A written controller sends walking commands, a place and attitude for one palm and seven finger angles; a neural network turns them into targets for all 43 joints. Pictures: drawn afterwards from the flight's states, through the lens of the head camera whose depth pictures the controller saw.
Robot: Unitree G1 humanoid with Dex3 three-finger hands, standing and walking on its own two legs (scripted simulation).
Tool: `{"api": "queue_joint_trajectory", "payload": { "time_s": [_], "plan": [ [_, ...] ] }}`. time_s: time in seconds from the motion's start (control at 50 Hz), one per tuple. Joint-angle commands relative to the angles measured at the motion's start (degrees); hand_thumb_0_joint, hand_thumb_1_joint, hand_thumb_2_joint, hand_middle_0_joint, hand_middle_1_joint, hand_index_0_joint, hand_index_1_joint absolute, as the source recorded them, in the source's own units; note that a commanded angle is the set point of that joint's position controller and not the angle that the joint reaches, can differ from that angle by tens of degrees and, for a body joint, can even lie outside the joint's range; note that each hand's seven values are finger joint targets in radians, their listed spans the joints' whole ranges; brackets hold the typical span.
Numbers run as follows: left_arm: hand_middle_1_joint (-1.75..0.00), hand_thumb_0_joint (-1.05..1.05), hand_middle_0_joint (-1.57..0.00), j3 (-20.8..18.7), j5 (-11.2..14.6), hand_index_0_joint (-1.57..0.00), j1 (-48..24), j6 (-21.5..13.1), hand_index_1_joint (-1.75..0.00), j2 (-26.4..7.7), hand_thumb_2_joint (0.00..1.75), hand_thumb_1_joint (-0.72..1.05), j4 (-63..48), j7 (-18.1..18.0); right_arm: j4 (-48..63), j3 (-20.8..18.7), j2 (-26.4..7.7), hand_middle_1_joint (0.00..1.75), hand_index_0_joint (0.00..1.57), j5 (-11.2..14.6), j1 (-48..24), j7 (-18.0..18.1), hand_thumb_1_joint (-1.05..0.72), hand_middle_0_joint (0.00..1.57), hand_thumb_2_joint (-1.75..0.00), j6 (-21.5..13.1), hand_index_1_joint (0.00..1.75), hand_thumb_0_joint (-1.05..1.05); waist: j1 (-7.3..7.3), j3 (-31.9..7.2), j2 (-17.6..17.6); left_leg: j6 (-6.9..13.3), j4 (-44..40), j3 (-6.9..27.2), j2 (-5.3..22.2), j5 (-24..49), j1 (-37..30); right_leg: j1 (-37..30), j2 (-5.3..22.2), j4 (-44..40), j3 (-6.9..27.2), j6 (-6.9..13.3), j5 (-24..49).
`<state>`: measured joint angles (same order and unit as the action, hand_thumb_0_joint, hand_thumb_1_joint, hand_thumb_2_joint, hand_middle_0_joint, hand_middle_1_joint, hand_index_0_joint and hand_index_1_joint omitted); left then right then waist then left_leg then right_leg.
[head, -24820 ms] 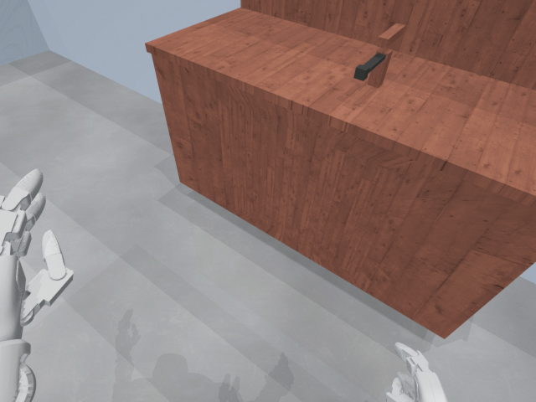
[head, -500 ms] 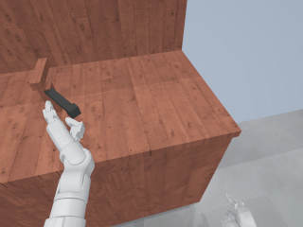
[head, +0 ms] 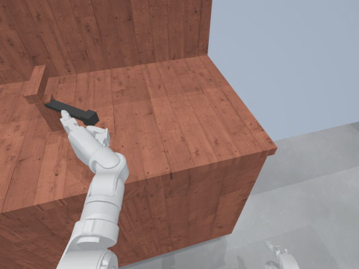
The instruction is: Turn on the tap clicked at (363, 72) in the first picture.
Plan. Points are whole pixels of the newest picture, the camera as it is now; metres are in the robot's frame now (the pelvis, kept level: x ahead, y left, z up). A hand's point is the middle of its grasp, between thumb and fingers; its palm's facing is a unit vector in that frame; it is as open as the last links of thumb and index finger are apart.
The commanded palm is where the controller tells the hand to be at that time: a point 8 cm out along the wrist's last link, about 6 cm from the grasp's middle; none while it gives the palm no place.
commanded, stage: push the lever round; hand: left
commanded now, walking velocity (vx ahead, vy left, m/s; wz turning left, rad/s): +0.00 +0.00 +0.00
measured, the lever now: (90, 118) +0.43 +0.25 +0.12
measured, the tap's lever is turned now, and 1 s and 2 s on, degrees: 49 68 76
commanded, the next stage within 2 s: lift the hand up off the lever in 0.94 s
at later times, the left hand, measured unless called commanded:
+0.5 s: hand (118, 124) +0.42 +0.18 +0.11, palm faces +0.82 -0.55 -0.12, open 8.0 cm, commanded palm +0.37 +0.19 +0.11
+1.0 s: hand (120, 116) +0.44 +0.18 +0.11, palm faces +0.82 -0.56 -0.12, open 8.2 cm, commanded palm +0.40 +0.20 +0.11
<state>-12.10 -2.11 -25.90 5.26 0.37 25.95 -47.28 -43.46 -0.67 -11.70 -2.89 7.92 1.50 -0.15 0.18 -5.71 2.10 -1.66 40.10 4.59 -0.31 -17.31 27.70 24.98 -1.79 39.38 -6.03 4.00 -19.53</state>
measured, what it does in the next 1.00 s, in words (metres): stands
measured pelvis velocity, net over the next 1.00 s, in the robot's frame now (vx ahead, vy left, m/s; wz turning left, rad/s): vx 0.00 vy -0.02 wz -0.01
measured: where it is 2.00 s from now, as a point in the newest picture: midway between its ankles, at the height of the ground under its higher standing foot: outside the picture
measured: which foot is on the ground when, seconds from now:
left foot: down 0.00-1.00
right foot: down 0.00-1.00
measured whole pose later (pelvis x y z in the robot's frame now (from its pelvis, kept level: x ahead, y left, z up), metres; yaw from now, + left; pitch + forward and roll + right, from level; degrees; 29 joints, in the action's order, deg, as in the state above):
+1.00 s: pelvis +0.00 -0.02 -0.01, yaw +0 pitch +9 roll +0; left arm -21.4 -6.7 -42.1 4.2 -2.4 43.1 -52.8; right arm -44.8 -2.0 -12.2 -4.3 11.4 -0.3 -0.6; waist -3.1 -7.9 1.4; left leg -2.5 41.7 4.6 0.5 -17.7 33.5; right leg 31.5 -2.6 42.1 -6.2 5.3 -20.3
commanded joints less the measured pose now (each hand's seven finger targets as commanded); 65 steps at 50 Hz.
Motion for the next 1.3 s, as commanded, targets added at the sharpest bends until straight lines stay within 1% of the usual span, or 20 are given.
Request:
{"api": "queue_joint_trajectory", "payload": {
  "time_s": [0.0, 0.06, 0.08, 0.2, 0.28, 0.34, 0.36, 0.44, 0.54, 0.56, 0.7, 0.84, 0.86, 0.9, 0.96, 1.04, 1.06, 1.12, 1.16, 1.28],
  "plan": [
    [-0.15, 0.00, -0.15, 0.3, -2.4, -0.15, -25.9, -3.2, -0.15, -7.2, 0.90, 0.90, -8.7, -1.4, 7.8, -2.2, -6.3, 0.30, 0.20, 0.1, -6.5, 0.0, -0.90, 0.20, -0.90, -2.8, 0.30, 0.00, -1.27, -14.0, -4.6, 2.2, -3.4, -2.2, -0.4, 6.2, -4.5, -4.6, 2.7, -8.9, 4.3, -2.6, 7.0],
    [-0.15, 0.00, -0.15, -1.6, -3.1, -0.15, -25.6, -3.2, -0.15, -8.2, 0.90, 0.90, -8.4, -2.4, 7.3, -2.6, -6.5, 0.30, 0.20, -0.3, -5.8, -0.3, -0.90, 0.20, -0.90, -2.8, 0.30, 0.00, -0.50, -16.6, -3.4, 2.1, -2.9, -2.3, -0.4, 8.9, -4.9, -5.5, 2.6, -8.0, 4.1, -2.4, 10.2],
    [-0.15, 0.00, -0.15, 0.4, -3.1, -0.15, -26.1, -3.1, -0.15, -5.9, 0.90, 0.90, -8.4, -2.5, 7.7, -2.5, -6.2, 0.30, 0.20, -0.3, -5.7, -0.7, -0.90, 0.20, -0.90, -2.8, 0.30, 0.00, -0.77, -16.7, -2.7, 2.0, -2.8, -2.4, -0.5, 9.2, -5.0, -5.0, 2.6, -7.5, 3.8, -2.4, 10.4],
    [-0.15, 0.00, -0.15, 0.5, -3.8, -0.15, -31.5, -2.8, -0.15, -5.1, 0.90, 0.90, -5.5, -4.2, 6.9, -2.7, -6.4, 0.30, 0.20, -0.6, -4.9, -1.4, -0.90, 0.20, -0.90, -3.1, 0.30, 0.00, -2.04, -15.3, -3.7, 2.3, -2.2, -2.6, -0.4, 7.4, -3.9, -3.0, 2.7, -8.0, 4.0, -2.7, 8.7],
    [-0.15, 0.00, -0.15, 0.0, -4.5, -0.15, -32.8, -2.9, -0.15, -5.2, 0.90, 0.90, -5.2, -5.2, 6.5, -3.1, -6.3, 0.30, 0.20, -0.8, -4.1, -1.7, -0.90, 0.20, -0.90, -3.2, 0.30, 0.00, -1.85, -18.5, -3.6, 2.1, -1.7, -2.6, -0.4, 9.3, -4.2, -4.0, 2.6, -6.8, 3.9, -2.6, 11.3],
    [-0.15, 0.00, -0.15, -0.3, -4.9, -0.15, -32.9, -2.6, -0.15, -5.4, 0.90, 0.90, -4.1, -5.4, 6.3, -3.1, -6.3, 0.30, 0.20, -1.1, -3.3, -2.0, -0.90, 0.20, -0.90, -3.0, 0.30, 0.00, -2.21, -19.1, -4.4, 2.2, -0.9, -3.2, -0.5, 10.1, -3.6, -4.6, 3.0, -6.6, 4.2, -3.0, 13.8],
    [-0.15, 0.00, -0.15, -3.4, -5.3, -0.15, -31.7, -2.4, -0.15, -8.2, 0.90, 0.90, -3.1, -5.6, 5.9, -3.4, -6.7, 0.30, 0.20, -1.1, -3.0, -1.7, -0.90, 0.20, -0.90, -2.8, 0.30, 0.00, -1.41, -19.1, -4.3, 2.2, -1.2, -3.0, -0.4, 10.4, -3.3, -5.0, 2.8, -6.6, 4.1, -2.8, 13.9],
    [-0.15, 0.00, -0.15, -0.9, -5.4, -0.15, -35.4, -2.6, -0.15, -6.3, 0.90, 0.90, -2.9, -5.3, 6.2, -3.2, -6.3, 0.30, 0.20, -1.0, -2.8, -1.8, -0.90, 0.20, -0.90, -2.9, 0.30, 0.00, -2.72, -17.9, -5.0, 2.3, -1.0, -3.2, -0.4, 9.1, -2.5, -4.2, 3.2, -6.9, 4.6, -3.2, 13.6],
    [-0.15, 0.00, -0.15, -2.8, -5.4, -0.15, -37.1, -3.1, -0.15, -8.4, 0.90, 0.90, -1.4, -5.3, 6.0, -3.1, -6.4, 0.30, 0.20, -1.1, -2.2, -1.6, -0.90, 0.20, -0.90, -2.9, 0.30, 0.00, -2.94, -18.8, -5.4, 2.5, -0.7, -3.5, -0.7, 8.6, -1.6, -5.0, 3.7, -6.9, 5.4, -3.9, 15.4],
    [-0.15, 0.00, -0.15, -5.7, -5.8, -0.15, -36.4, -3.2, -0.15, -11.1, 0.90, 0.90, -1.2, -5.5, 5.7, -3.3, -6.6, 0.30, 0.20, -1.1, -1.8, -1.4, -0.90, 0.20, -0.90, -2.7, 0.30, 0.00, -1.95, -19.3, -4.4, 2.4, -1.0, -3.3, -0.6, 9.1, -1.5, -5.6, 3.5, -6.6, 5.1, -3.6, 15.6],
    [-0.15, 0.00, -0.15, -5.4, -5.7, -0.15, -36.4, -2.9, -0.15, -10.5, 0.90, 0.90, 0.0, -4.9, 6.3, -3.2, -6.6, 0.30, 0.20, -1.0, -0.4, -1.7, -0.90, 0.20, -0.90, -2.4, 0.30, 0.00, -2.62, -20.5, -4.8, 2.4, -0.5, -3.6, -0.7, 10.8, -1.5, -6.6, 3.9, -5.7, 5.1, -4.1, 20.5],
    [-0.15, 0.00, -0.15, -6.0, -5.7, -0.15, -39.8, -3.4, -0.15, -11.6, 0.90, 0.90, 3.0, -5.0, 5.9, -3.2, -6.8, 0.30, 0.20, -1.0, -0.1, -1.5, -0.90, 0.20, -0.90, -2.7, 0.30, 0.00, -3.74, -18.1, -6.0, 2.6, -0.7, -3.8, -0.8, 7.2, 0.7, -5.0, 4.0, -7.1, 6.0, -4.7, 16.6],
    [-0.15, 0.00, -0.15, -8.7, -6.1, -0.15, -39.8, -3.5, -0.15, -14.6, 0.90, 0.90, 3.8, -5.2, 5.3, -3.5, -7.1, 0.30, 0.20, -1.0, 0.0, -1.3, -0.90, 0.20, -0.90, -2.6, 0.30, 0.00, -3.22, -18.1, -4.6, 2.7, -0.9, -3.7, -0.8, 6.7, 0.9, -4.5, 3.7, -7.1, 5.9, -4.2, 14.1],
    [-0.15, 0.00, -0.15, -5.9, -6.3, -0.15, -42.8, -3.8, -0.15, -12.0, 0.90, 0.90, 4.9, -5.2, 5.3, -3.2, -6.7, 0.30, 0.20, -1.1, 0.7, -1.6, -0.90, 0.20, -0.90, -2.8, 0.30, 0.00, -4.18, -17.6, -3.9, 2.6, -0.9, -3.7, -0.7, 6.3, 0.5, -2.8, 3.4, -6.8, 5.4, -4.0, 12.2],
    [-0.15, 0.00, -0.15, -10.5, -6.6, -0.15, -41.8, -4.0, -0.15, -16.6, 0.90, 0.90, 7.7, -5.6, 4.7, -3.5, -7.3, 0.30, 0.20, -1.3, 1.4, -1.3, -0.90, 0.20, -0.90, -2.7, 0.30, 0.00, -3.55, -18.5, -5.0, 2.7, -0.8, -3.7, -0.8, 5.6, 2.3, -3.8, 3.4, -6.9, 6.0, -4.2, 11.9],
    [-0.15, 0.00, -0.15, -9.1, -6.7, -0.15, -45.5, -4.5, -0.15, -15.0, 0.90, 0.90, 9.6, -5.8, 4.8, -3.2, -7.1, 0.30, 0.20, -1.5, 2.8, -1.7, -0.90, 0.20, -0.90, -2.9, 0.30, 0.00, -4.63, -19.0, -4.0, 2.7, -0.6, -4.0, -0.7, 5.5, 2.5, -2.8, 3.4, -6.4, 6.0, -4.4, 12.2],
    [-0.15, 0.00, -0.15, -12.7, -7.0, -0.15, -43.7, -4.5, -0.15, -18.5, 0.90, 0.90, 10.4, -6.1, 4.6, -3.6, -7.4, 0.30, 0.20, -1.6, 3.2, -1.6, -0.90, 0.20, -0.90, -2.8, 0.30, 0.00, -3.51, -19.8, -3.8, 2.8, -0.7, -3.8, -0.6, 5.8, 2.5, -3.3, 3.1, -6.2, 5.6, -4.0, 11.7],
    [-0.15, 0.00, -0.15, -10.6, -7.0, -0.15, -45.5, -4.8, -0.15, -16.0, 0.90, 0.90, 10.0, -6.2, 5.0, -3.5, -7.1, 0.30, 0.20, -1.8, 4.1, -2.1, -0.90, 0.20, -0.90, -3.1, 0.30, 0.00, -4.41, -20.5, -4.0, 2.8, -0.6, -4.2, -0.5, 6.5, 1.9, -3.2, 2.9, -6.0, 5.4, -4.3, 12.9],
    [-0.15, 0.00, -0.15, -13.9, -7.2, -0.15, -43.6, -4.5, -0.15, -19.6, 0.90, 0.90, 10.6, -6.4, 4.9, -3.7, -7.7, 0.30, 0.20, -1.9, 4.4, -2.1, -0.90, 0.20, -0.90, -2.9, 0.30, 0.00, -3.35, -21.3, -3.9, 2.8, -0.9, -4.1, -0.5, 6.9, 2.3, -4.3, 2.7, -5.8, 5.4, -4.1, 13.3],
    [-0.15, 0.00, -0.15, -11.5, -7.0, -0.15, -41.4, -4.4, -0.15, -16.0, 0.90, 0.90, 6.4, -6.2, 5.6, -4.0, -7.4, 0.30, 0.20, -1.8, 5.4, -2.9, -0.90, 0.20, -0.90, -3.2, 0.30, 0.00, -3.23, -22.4, -3.5, 2.6, -1.5, -4.5, -0.1, 10.9, -0.6, -5.7, 2.0, -5.3, 4.3, -3.7, 16.8]
  ]
}}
